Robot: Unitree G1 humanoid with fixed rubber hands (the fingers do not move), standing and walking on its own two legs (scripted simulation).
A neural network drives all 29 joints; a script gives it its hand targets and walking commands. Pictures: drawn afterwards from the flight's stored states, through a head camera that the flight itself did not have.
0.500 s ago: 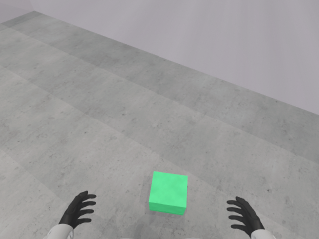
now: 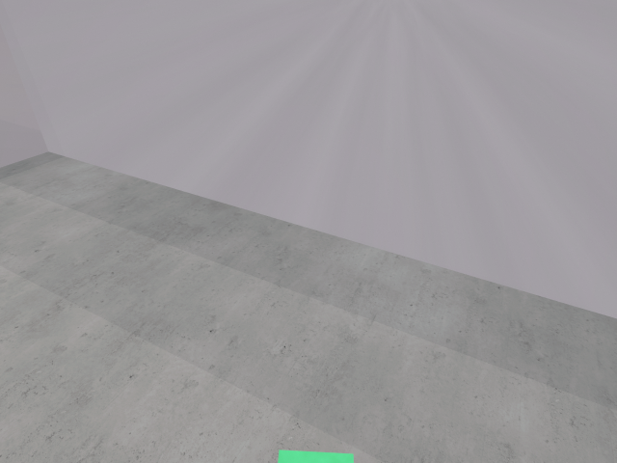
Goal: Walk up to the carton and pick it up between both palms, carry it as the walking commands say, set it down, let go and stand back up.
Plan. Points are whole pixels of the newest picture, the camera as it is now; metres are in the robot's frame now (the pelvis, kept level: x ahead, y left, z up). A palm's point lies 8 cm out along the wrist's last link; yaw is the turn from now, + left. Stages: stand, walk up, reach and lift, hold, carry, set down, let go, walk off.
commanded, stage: stand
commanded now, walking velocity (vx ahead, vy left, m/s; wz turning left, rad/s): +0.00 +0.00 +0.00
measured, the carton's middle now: out of the picture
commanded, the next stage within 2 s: none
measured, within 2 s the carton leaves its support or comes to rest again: neither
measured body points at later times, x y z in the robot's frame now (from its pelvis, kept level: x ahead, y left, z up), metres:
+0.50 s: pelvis -0.01 +0.01 +0.00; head -0.08 +0.02 +0.44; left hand -0.01 +0.24 -0.15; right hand -0.06 -0.21 -0.16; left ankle -0.06 +0.10 -0.73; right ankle -0.03 -0.11 -0.73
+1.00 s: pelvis -0.03 +0.04 +0.00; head -0.08 +0.04 +0.45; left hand -0.05 +0.25 -0.16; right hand -0.09 -0.17 -0.16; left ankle -0.06 +0.10 -0.73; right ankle -0.03 -0.11 -0.73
